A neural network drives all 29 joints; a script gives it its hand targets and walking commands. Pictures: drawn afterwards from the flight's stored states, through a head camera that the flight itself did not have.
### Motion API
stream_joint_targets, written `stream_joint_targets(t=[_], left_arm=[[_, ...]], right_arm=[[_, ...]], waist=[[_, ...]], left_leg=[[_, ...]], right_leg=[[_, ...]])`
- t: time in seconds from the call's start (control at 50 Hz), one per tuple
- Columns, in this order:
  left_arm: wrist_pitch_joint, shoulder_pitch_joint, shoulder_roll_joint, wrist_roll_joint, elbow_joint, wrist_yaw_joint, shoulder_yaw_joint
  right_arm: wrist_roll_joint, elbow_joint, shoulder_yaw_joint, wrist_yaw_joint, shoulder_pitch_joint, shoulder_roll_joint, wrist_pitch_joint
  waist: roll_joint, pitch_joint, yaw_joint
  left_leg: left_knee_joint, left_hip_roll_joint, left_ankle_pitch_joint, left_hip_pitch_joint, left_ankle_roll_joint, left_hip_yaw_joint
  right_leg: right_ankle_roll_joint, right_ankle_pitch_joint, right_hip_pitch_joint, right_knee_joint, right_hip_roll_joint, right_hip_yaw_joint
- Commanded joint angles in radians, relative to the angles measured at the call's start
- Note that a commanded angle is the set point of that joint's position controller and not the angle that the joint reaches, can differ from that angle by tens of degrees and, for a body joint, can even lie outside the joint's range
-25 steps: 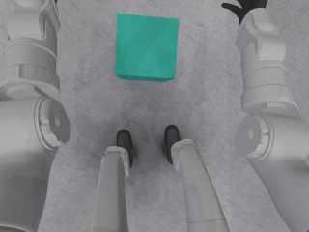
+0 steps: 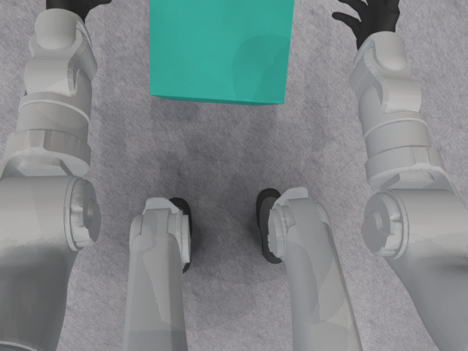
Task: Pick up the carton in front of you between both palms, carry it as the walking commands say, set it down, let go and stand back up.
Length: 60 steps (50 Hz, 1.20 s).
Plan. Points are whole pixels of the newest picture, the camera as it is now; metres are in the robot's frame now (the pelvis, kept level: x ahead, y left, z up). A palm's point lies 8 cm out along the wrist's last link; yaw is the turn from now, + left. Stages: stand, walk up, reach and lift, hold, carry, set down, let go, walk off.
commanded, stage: reach and lift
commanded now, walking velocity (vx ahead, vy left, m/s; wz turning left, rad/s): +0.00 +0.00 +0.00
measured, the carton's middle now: (218, 47) +0.53 +0.01 -0.36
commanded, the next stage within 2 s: none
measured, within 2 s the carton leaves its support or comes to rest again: leaves its support in 1.26 s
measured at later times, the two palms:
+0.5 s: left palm (105, 30) +0.55 +0.19 -0.28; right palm (324, 44) +0.52 -0.17 -0.29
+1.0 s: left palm (126, 35) +0.54 +0.16 -0.29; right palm (311, 44) +0.52 -0.15 -0.28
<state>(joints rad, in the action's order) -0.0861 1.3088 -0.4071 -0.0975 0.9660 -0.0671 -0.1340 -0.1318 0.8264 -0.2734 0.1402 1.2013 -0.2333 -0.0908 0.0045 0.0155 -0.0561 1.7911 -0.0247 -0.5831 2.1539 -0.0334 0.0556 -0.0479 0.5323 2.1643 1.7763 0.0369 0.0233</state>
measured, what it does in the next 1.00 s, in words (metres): lowers itself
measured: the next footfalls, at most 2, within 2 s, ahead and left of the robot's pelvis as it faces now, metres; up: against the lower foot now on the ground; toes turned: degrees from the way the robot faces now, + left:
none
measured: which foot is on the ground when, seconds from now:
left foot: down 0.00-1.00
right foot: down 0.00-1.00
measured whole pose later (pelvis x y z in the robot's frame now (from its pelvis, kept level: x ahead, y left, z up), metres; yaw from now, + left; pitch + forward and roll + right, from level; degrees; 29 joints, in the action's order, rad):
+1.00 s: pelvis -0.05 +0.00 -0.11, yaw +0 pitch +35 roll -2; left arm -0.14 1.71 -0.39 -0.08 1.22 -0.07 -0.10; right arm -0.07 1.12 -0.28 0.13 1.62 -0.26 -0.12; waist 0.01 0.49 -0.04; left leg 2.22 -0.05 -0.60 2.22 -0.04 0.06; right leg -0.05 0.58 2.21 2.18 0.04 0.02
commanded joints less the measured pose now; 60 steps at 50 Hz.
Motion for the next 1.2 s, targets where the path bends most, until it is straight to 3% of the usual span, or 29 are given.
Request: stream_joint_targets(t=[0.0, 0.04, 0.08, 0.22, 0.3, 0.38, 0.52, 0.68, 0.74, 0.8, 0.84, 0.88, 0.9, 0.94, 0.98, 1.1, 1.18], left_arm=[[-0.025, 0.387, -0.111, -0.082, -0.048, -0.002, 0.078], [-0.033, 0.423, -0.122, -0.077, 0.005, 0.009, 0.080], [-0.038, 0.491, -0.156, -0.080, 0.043, 0.007, 0.079], [-0.028, 0.673, -0.211, -0.071, 0.172, 0.008, 0.087], [-0.013, 0.783, -0.244, -0.092, 0.154, 0.007, 0.102], [-0.002, 0.768, -0.204, -0.091, 0.165, 0.009, 0.112], [0.003, 0.611, -0.095, -0.108, 0.177, 0.007, 0.131], [0.022, 0.626, -0.140, -0.061, 0.131, -0.014, 0.068], [0.017, 0.647, -0.120, -0.064, 0.129, -0.014, 0.082], [0.006, 0.687, -0.023, -0.076, 0.129, 0.002, 0.121], [-0.010, 0.740, 0.139, -0.057, 0.127, 0.038, 0.133], [-0.035, 0.805, 0.401, -0.018, 0.132, 0.106, 0.146], [-0.053, 0.823, 0.634, -0.011, 0.126, 0.162, 0.177], [-0.083, 0.781, 0.841, 0.020, 0.104, 0.240, 0.149], [-0.103, 0.747, 0.927, 0.028, 0.069, 0.281, 0.143], [-0.126, 0.778, 1.031, -0.044, -0.056, 0.296, 0.223], [-0.135, 0.845, 1.124, -0.110, -0.240, 0.262, 0.323]], right_arm=[[-0.064, 0.009, 0.055, 0.010, 0.294, -0.136, -0.017], [-0.045, 0.054, 0.030, 0.006, 0.318, -0.143, -0.023], [-0.037, 0.063, 0.010, 0.008, 0.424, -0.202, -0.020], [-0.047, 0.185, 0.041, -0.007, 0.643, -0.235, -0.012], [-0.064, 0.179, 0.061, -0.010, 0.745, -0.250, 0.002], [-0.060, 0.225, 0.073, -0.018, 0.724, -0.244, 0.017], [-0.015, 0.278, 0.046, -0.024, 0.577, -0.238, 0.042], [-0.043, 0.196, 0.079, -0.019, 0.641, -0.182, 0.039], [-0.062, 0.190, 0.111, -0.017, 0.671, -0.150, 0.029], [-0.069, 0.203, 0.139, -0.026, 0.703, -0.070, 0.019], [-0.041, 0.214, 0.138, -0.056, 0.748, 0.076, 0.004], [0.039, 0.230, 0.129, -0.117, 0.794, 0.330, -0.022], [0.061, 0.197, 0.148, -0.170, 0.842, 0.525, -0.038], [0.078, 0.160, 0.152, -0.249, 0.865, 0.706, -0.069], [0.076, 0.120, 0.169, -0.300, 0.875, 0.782, -0.094], [0.039, -0.003, 0.269, -0.343, 0.856, 0.888, -0.139], [-0.065, -0.152, 0.362, -0.331, 0.913, 0.989, -0.147]], waist=[[-0.137, -1.181, -0.031], [-0.127, -1.144, -0.041], [-0.113, -1.049, -0.047], [-0.080, -0.850, -0.012], [-0.066, -0.808, -0.008], [-0.080, -0.806, -0.009], [-0.091, -0.876, -0.063], [-0.036, -0.841, 0.023], [-0.030, -0.831, 0.029], [-0.047, -0.775, 0.021], [-0.061, -0.721, 0.007], [-0.072, -0.659, -0.021], [-0.078, -0.646, -0.041], [-0.092, -0.610, -0.024], [-0.090, -0.613, -0.006], [-0.056, -0.771, -0.036], [-0.069, -1.221, -0.025]], left_leg=[[0.060, -0.029, 0.604, -0.672, -0.019, -0.070], [0.102, -0.023, 0.552, -0.672, -0.009, -0.069], [0.116, -0.016, 0.373, -0.557, -0.012, -0.077], [0.185, 0.013, 0.201, -0.481, 0.010, -0.058], [0.211, 0.022, 0.193, -0.462, 0.017, -0.050], [0.245, 0.015, 0.309, -0.528, 0.005, -0.054], [0.292, -0.014, 0.512, -0.635, -0.012, -0.040], [0.282, -0.017, 0.392, -0.457, 0.000, -0.071], [0.272, -0.014, 0.334, -0.438, 0.005, -0.081], [0.258, -0.018, 0.270, -0.440, 0.003, -0.087], [0.251, -0.027, 0.236, -0.440, 0.001, -0.086], [0.257, -0.046, 0.221, -0.437, 0.001, -0.083], [0.264, -0.064, 0.239, -0.462, 0.007, -0.082], [0.272, -0.083, 0.246, -0.449, 0.016, -0.095], [0.277, -0.090, 0.264, -0.431, 0.024, -0.105], [0.290, -0.094, 0.338, -0.479, 0.031, -0.107], [0.305, -0.102, 0.566, -0.717, 0.028, -0.116]], right_leg=[[-0.017, -0.554, -0.581, 0.051, 0.024, -0.081], [-0.023, -0.492, -0.532, 0.076, 0.022, -0.077], [-0.019, -0.383, -0.513, 0.112, 0.004, -0.084], [-0.016, -0.185, -0.458, 0.195, -0.024, -0.078], [-0.010, -0.184, -0.464, 0.234, -0.029, -0.077], [-0.011, -0.286, -0.489, 0.268, -0.017, -0.086], [-0.014, -0.431, -0.483, 0.300, 0.003, -0.109], [-0.013, -0.405, -0.549, 0.289, 0.005, -0.070], [-0.012, -0.368, -0.575, 0.278, 0.011, -0.069], [-0.006, -0.308, -0.571, 0.265, 0.023, -0.074], [0.000, -0.269, -0.558, 0.260, 0.036, -0.081], [0.008, -0.244, -0.535, 0.260, 0.054, -0.087], [0.013, -0.241, -0.507, 0.266, 0.069, -0.095], [0.014, -0.219, -0.421, 0.279, 0.076, -0.107], [0.014, -0.215, -0.391, 0.284, 0.079, -0.114], [0.024, -0.314, -0.482, 0.301, 0.074, -0.117], [0.017, -0.521, -0.630, 0.320, 0.079, -0.133]])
